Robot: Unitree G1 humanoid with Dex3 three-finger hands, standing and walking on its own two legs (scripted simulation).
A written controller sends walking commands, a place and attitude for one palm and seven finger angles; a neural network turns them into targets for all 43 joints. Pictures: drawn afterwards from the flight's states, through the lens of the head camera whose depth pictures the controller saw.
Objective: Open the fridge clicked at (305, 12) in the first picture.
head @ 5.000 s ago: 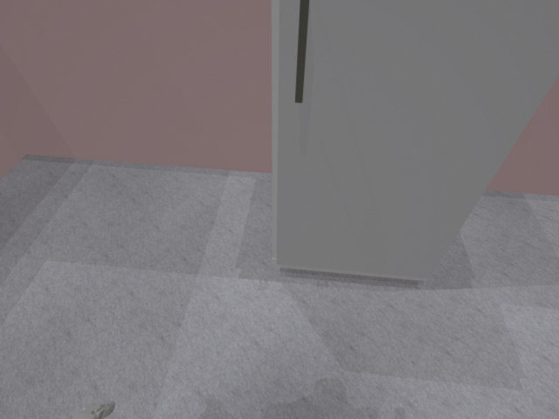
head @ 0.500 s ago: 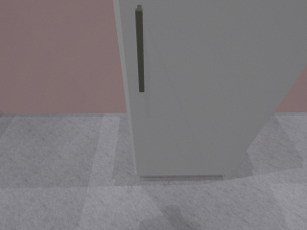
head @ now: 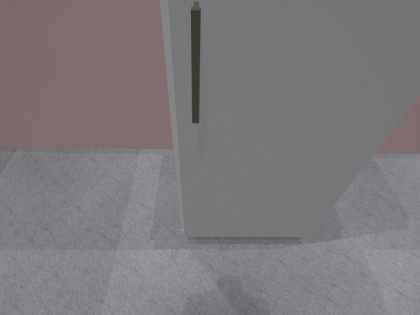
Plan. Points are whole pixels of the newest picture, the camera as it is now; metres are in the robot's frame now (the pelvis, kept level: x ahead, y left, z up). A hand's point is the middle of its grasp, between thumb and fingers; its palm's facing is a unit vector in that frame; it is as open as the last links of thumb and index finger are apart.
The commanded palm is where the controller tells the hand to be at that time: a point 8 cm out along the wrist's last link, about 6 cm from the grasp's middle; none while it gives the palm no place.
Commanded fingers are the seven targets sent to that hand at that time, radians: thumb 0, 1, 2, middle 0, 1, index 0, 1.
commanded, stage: shuffle to correct the standing spot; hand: left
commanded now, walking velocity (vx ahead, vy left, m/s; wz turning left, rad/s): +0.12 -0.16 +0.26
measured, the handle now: (195, 70) +0.55 +0.07 +0.20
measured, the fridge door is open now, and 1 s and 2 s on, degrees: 0 0 0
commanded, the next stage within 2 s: come to a stop and stand still in 0.86 s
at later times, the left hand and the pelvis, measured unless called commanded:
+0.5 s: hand out of the picture -0.03 +0.10 -0.18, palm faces +0.14 -0.98 -0.17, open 7.4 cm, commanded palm none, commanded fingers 0.00 0.90 0.90 -0.20 -0.30 -0.20 -0.30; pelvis +0.04 -0.05 +0.00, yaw +5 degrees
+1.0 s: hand out of the picture +0.15 +0.08 -0.17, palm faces +0.10 -0.98 -0.20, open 7.4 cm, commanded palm none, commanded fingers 0.00 0.90 0.90 -0.20 -0.30 -0.20 -0.30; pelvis +0.11 -0.11 +0.00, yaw +4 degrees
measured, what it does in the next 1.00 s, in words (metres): walks ahead: left foot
